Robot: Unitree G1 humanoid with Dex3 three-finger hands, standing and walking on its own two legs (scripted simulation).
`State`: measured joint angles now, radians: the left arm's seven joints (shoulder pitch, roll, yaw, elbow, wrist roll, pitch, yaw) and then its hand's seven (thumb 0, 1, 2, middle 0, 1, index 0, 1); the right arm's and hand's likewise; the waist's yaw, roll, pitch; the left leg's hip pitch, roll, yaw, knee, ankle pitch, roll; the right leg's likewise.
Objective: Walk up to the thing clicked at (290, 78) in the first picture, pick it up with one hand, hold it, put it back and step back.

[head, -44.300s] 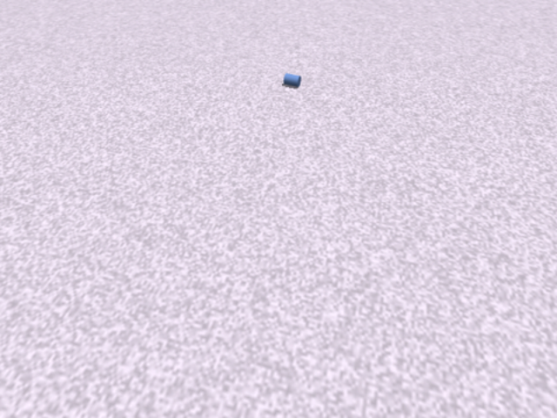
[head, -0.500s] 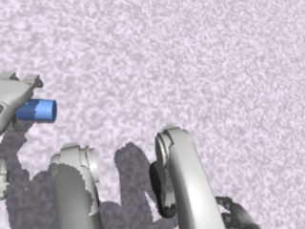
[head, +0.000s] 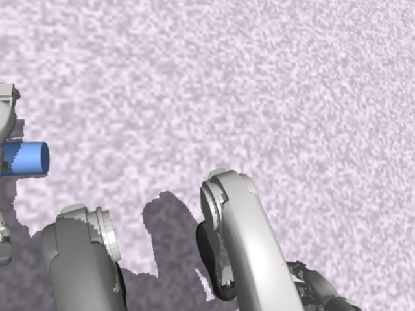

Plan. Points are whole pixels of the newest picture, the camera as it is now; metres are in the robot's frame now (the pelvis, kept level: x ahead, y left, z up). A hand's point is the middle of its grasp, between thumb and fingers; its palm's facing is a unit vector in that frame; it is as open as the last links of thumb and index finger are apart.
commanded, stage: approach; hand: left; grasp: from above
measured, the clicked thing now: (18, 158) +0.45 +0.30 -0.27
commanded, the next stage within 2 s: close in in 0.72 s
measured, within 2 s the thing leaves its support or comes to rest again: neither
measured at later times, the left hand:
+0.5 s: hand (0, 176) +0.39 +0.30 -0.18, palm faces -0.45 -0.01 -0.89, open 13.8 cm
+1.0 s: hand out of the picture +0.41 +0.30 -0.16, palm faces -0.56 -0.04 -0.83, open 13.9 cm
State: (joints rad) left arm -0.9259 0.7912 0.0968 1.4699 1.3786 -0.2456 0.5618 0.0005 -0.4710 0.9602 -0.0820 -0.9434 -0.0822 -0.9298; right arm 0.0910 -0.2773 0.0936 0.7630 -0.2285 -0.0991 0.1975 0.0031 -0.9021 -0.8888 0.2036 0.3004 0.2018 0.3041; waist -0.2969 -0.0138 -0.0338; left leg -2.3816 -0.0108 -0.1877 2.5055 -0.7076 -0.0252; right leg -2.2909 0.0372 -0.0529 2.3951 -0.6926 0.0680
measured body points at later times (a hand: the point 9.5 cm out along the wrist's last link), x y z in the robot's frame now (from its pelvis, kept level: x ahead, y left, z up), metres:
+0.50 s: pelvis -0.02 +0.00 +0.01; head +0.20 +0.11 +0.38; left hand +0.41 +0.29 -0.13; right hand +0.08 -0.31 -0.06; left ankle +0.06 +0.13 -0.27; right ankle +0.10 -0.13 -0.27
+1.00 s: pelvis -0.01 +0.00 +0.02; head +0.23 +0.08 +0.39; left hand +0.44 +0.30 -0.11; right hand +0.06 -0.26 -0.09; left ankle +0.06 +0.13 -0.27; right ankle +0.10 -0.14 -0.27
